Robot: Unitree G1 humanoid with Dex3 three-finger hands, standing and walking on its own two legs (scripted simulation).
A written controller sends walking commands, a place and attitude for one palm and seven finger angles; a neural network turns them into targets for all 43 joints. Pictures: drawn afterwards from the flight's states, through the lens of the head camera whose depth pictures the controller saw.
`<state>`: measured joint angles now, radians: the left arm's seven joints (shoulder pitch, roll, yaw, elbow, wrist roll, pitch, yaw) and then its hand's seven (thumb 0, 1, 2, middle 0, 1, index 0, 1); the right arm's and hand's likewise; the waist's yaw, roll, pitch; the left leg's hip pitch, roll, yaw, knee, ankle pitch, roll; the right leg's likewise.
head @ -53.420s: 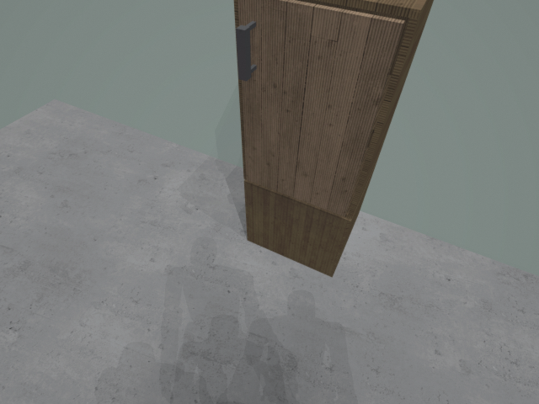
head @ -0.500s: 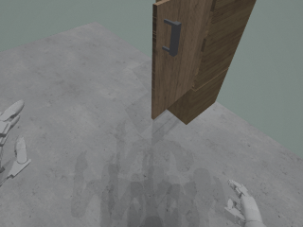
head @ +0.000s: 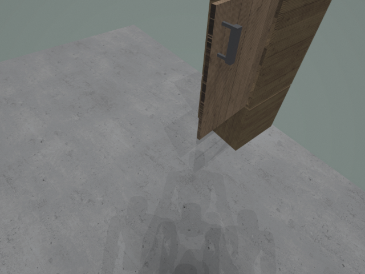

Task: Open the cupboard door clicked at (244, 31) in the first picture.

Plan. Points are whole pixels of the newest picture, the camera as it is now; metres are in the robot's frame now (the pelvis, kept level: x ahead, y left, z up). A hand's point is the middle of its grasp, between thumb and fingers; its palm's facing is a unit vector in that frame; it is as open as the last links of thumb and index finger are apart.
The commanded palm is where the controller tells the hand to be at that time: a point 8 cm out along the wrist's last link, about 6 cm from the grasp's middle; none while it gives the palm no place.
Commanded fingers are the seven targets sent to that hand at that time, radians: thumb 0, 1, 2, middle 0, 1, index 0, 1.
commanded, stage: let the arm hang, fingers relaxed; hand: left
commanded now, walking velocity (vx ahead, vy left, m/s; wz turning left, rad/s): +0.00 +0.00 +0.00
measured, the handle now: (227, 43) +0.75 -0.09 +0.13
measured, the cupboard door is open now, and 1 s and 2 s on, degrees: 95 95 95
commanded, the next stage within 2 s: look to check the result in 0.56 s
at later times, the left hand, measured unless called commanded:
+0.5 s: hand out of the picture -0.01 +0.15 -0.18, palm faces +0.01 -0.99 -0.16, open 7.4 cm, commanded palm none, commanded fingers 0.00 0.90 0.90 -0.20 -0.30 -0.20 -0.30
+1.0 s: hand out of the picture +0.01 +0.15 -0.17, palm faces +0.02 -0.98 -0.18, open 7.4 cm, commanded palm none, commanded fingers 0.00 0.90 0.90 -0.20 -0.30 -0.20 -0.30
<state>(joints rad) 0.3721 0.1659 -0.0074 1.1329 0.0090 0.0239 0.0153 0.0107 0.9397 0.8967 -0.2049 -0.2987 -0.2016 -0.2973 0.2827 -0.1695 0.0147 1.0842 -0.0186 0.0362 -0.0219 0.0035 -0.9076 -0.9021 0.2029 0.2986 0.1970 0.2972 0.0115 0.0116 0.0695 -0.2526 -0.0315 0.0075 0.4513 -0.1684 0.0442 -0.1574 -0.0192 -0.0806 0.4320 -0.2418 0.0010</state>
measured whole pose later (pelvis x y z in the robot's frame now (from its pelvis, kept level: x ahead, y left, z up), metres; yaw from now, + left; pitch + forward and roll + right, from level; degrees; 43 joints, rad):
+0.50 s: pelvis +0.00 +0.00 +0.00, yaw -1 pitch -2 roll +0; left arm 0.30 0.10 0.00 1.14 0.01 -0.01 0.03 0.01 0.91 0.90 -0.20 -0.30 -0.20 -0.30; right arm 0.32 -0.12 0.00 1.15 -0.02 0.01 -0.03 0.00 -0.91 -0.90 0.20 0.30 0.20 0.30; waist -0.02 0.01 0.02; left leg -0.25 -0.03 0.03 0.42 -0.15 0.04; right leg -0.19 -0.02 -0.05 0.46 -0.25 0.00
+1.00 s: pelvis +0.02 -0.01 +0.00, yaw -1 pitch -1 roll +0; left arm 0.30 0.12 0.00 1.16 0.01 -0.02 0.04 0.00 0.91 0.90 -0.20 -0.30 -0.20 -0.30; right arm 0.26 -0.14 0.00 1.16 -0.02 0.00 -0.04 0.01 -0.92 -0.90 0.20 0.30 0.20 0.30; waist -0.01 0.02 0.05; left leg -0.20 -0.03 0.02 0.41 -0.19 0.03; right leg -0.13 -0.02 -0.06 0.42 -0.27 -0.01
